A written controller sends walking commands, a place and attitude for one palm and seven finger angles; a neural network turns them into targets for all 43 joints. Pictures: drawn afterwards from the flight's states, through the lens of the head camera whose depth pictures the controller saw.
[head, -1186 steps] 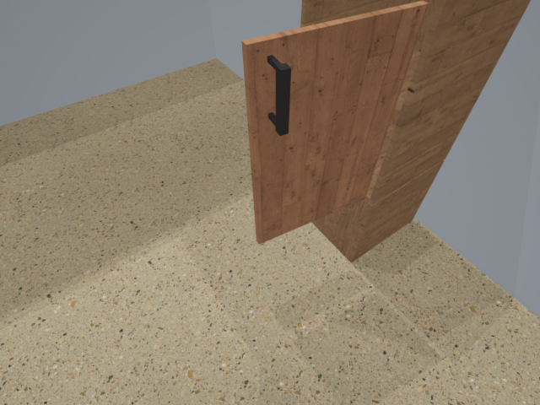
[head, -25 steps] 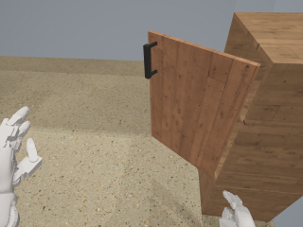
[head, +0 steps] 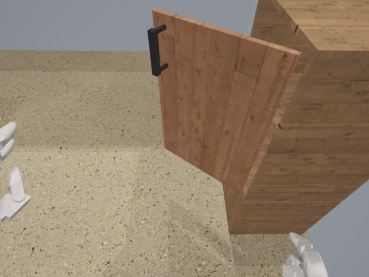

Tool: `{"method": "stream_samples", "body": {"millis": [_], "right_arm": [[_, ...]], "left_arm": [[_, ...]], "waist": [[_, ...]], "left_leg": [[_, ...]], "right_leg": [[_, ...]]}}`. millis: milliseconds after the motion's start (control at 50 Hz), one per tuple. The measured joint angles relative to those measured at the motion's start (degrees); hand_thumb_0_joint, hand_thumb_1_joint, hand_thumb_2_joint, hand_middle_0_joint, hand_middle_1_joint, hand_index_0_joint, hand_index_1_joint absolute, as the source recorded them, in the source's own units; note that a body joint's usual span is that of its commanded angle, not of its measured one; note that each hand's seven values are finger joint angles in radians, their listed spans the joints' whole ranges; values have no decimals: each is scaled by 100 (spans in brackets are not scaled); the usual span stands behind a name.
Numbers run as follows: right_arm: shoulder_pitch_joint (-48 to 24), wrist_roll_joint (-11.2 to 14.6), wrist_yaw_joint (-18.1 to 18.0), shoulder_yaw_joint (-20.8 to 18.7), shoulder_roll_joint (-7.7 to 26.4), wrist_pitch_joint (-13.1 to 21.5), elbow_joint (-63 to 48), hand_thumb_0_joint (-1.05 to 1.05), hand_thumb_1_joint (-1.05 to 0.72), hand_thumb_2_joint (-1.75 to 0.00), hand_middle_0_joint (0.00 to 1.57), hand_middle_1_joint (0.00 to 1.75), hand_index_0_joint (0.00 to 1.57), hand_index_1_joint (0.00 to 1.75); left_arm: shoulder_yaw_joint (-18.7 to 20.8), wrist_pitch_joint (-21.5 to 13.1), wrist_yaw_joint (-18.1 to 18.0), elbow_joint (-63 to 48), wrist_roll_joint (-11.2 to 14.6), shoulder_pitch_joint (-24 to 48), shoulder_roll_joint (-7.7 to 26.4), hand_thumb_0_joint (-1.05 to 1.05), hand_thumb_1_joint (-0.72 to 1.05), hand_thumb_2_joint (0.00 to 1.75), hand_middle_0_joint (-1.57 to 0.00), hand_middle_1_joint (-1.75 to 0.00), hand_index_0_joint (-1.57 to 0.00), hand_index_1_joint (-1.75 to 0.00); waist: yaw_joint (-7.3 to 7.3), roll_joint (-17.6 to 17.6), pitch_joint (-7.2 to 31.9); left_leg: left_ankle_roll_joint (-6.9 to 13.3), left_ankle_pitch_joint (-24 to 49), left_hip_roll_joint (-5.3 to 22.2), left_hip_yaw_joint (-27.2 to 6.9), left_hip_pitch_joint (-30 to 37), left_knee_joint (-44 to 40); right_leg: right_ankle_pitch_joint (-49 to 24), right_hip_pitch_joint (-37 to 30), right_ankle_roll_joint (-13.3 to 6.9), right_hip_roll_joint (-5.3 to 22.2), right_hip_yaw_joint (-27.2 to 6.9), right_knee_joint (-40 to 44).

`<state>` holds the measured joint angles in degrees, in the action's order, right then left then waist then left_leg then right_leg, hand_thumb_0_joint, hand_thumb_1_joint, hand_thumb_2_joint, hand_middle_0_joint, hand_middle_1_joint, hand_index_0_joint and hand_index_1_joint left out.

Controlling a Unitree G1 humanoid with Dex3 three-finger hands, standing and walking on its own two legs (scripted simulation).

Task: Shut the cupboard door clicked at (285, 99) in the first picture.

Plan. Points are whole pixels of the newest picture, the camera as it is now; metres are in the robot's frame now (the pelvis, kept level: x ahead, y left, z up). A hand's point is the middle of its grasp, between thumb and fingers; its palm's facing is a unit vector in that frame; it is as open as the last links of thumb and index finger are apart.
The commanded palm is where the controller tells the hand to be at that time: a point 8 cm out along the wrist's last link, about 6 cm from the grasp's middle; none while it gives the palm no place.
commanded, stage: step back with the hand held close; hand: left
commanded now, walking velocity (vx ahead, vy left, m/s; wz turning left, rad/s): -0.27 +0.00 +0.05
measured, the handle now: (159, 51) +0.66 +0.11 +0.16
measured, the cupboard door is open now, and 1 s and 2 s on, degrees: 53 53 53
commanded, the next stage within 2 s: stop stepping back and stand still in 0.76 s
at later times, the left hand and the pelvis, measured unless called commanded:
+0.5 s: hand out of the picture +0.11 +0.28 +0.18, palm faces +0.49 -0.74 -0.45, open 7.4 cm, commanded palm +0.05 +0.32 +0.18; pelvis -0.07 +0.01 -0.02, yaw +3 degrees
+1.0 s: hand out of the picture -0.01 +0.25 +0.21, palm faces +0.43 -0.75 -0.50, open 7.4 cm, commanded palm -0.03 +0.28 +0.18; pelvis -0.18 -0.01 +0.00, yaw -4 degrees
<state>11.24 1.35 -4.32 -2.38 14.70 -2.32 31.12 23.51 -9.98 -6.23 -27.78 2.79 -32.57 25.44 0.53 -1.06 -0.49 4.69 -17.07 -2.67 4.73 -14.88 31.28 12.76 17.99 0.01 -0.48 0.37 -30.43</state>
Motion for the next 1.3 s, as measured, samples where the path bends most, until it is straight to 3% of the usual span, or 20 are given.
{"method": "stream_samples", "body": {"millis": [120,340,460,540,620,700,780,840,860,920,980,1040,1080,1100,1140,1200,1240,1300], "right_arm": [[17,-40,-14,66,-122,43,-194,2,-91,-89,20,30,20,29],[206,-66,49,182,-168,212,-38,2,-91,-89,20,30,20,30],[362,-120,26,219,-215,404,66,2,-91,-89,20,30,20,30],[484,-147,45,169,-286,513,215,2,-91,-89,20,30,20,30],[301,-204,97,205,-372,683,333,2,-91,-89,20,30,20,30],[-306,-220,195,254,-441,893,382,2,-91,-89,20,30,20,30],[-785,-190,307,240,-454,908,242,2,-91,-89,20,30,20,30],[-691,-115,321,253,-494,754,75,2,-91,-89,20,30,20,30],[-586,-83,295,265,-510,683,34,2,-91,-89,20,30,20,30],[-137,-48,166,242,-511,490,95,2,-91,-89,20,30,20,30],[341,-75,21,167,-334,311,305,2,-91,-89,20,30,20,30],[642,-78,-114,97,-39,351,466,2,-91,-89,20,30,20,30],[707,-55,-166,24,160,442,572,2,-91,-89,20,30,20,29],[638,-38,-186,4,165,458,695,2,-91,-89,20,30,20,29],[463,-22,-175,58,90,479,761,2,-91,-89,20,30,20,29],[322,-71,-103,202,-248,657,537,2,-91,-89,20,30,20,29],[339,-135,-51,321,-535,827,429,2,-91,-89,20,30,20,29],[416,-209,51,503,-814,986,375,2,-91,-89,20,30,20,29]], "left_arm": [[290,-107,-46,-96,-1,56,142,2,89,90,-22,-30,-22,-30],[71,-203,-108,77,-213,449,-457,2,89,90,-21,-30,-22,-30],[207,-484,-179,-390,-266,465,-214,2,89,90,-22,-30,-22,-30],[493,-671,-152,-273,-243,372,-50,2,89,90,-22,-30,-22,-30],[647,-787,-159,-72,-117,379,-113,2,89,90,-21,-30,-21,-30],[399,-719,-103,-38,-45,761,-173,2,90,90,-21,-30,-21,-30],[26,-547,77,-461,-29,787,-43,2,90,90,-21,-30,-21,-30],[130,-532,220,-1010,67,202,378,2,89,90,-21,-30,-22,-30],[271,-578,240,-1158,114,-70,559,2,89,90,-22,-30,-22,-30],[696,-698,169,-1305,193,-738,947,2,89,90,-22,-30,-22,-30],[754,-578,-17,-921,119,-726,709,1,88,90,-23,-31,-23,-30],[548,-351,-241,-6,34,154,121,1,88,90,-22,-30,-22,-30],[312,-186,-375,658,-9,871,-295,1,89,90,-22,-30,-22,-30],[201,-87,-423,933,-18,1129,-477,1,89,90,-21,-30,-22,-30],[41,106,-458,1112,-11,1181,-720,1,90,90,-21,-30,-21,-30],[-159,272,-332,561,11,618,-664,2,90,90,-20,-30,-20,-30],[-238,210,-250,-12,-16,271,-400,2,90,90,-20,-30,-20,-30],[-87,-40,-210,-739,-85,-87,80,3,90,90,-21,-30,-21,-30]], "waist": [[-32,133,47],[-168,88,-32],[-21,200,-157],[-29,61,164],[-191,74,361],[-334,198,-105],[-152,97,-621],[51,16,-574],[93,37,-481],[59,269,10],[-143,361,649],[-206,197,961],[-111,5,908],[-102,55,770],[-149,193,448],[7,455,101],[90,647,-9],[104,743,42]], "left_leg": [[79,42,-56,74,-162,200],[85,-370,-39,-52,-857,990],[179,305,-5,-158,-1000,901],[176,289,103,-244,-1111,821],[125,565,275,-71,-1388,497],[61,1110,472,157,-1603,15],[-8,1642,674,114,-1664,-323],[-86,1892,781,-53,-1652,-447],[-143,1816,780,-105,-1658,-390],[-478,430,463,-390,-1801,687],[-557,-266,260,-566,-1594,1973],[-472,-340,418,-671,-878,1457],[-435,-385,518,-814,-499,746],[-441,-333,408,-814,-499,690],[-406,-68,297,-642,-395,521],[-350,255,243,-470,-305,188],[-354,425,235,-473,-278,-32],[-384,592,293,-533,-348,-207]], "right_leg": [[-6,204,90,13,-230,-280],[-138,653,86,26,-93,-602],[20,735,86,-116,-166,-971],[502,181,86,-308,-268,-1594],[893,-618,62,-239,-266,-875],[943,-881,130,-184,-186,137],[828,-730,80,-369,-86,298],[668,-680,-10,-531,47,229],[671,-679,-42,-550,75,173],[779,-693,-121,-394,22,-37],[810,-739,-121,-164,-118,-22],[767,-682,74,20,55,-31],[800,-551,199,91,304,-210],[802,-531,243,211,333,-263],[635,-549,303,342,176,-174],[482,-473,205,346,-52,-133],[522,-454,150,201,-99,-264],[566,-620,70,-61,79,-154]]}}
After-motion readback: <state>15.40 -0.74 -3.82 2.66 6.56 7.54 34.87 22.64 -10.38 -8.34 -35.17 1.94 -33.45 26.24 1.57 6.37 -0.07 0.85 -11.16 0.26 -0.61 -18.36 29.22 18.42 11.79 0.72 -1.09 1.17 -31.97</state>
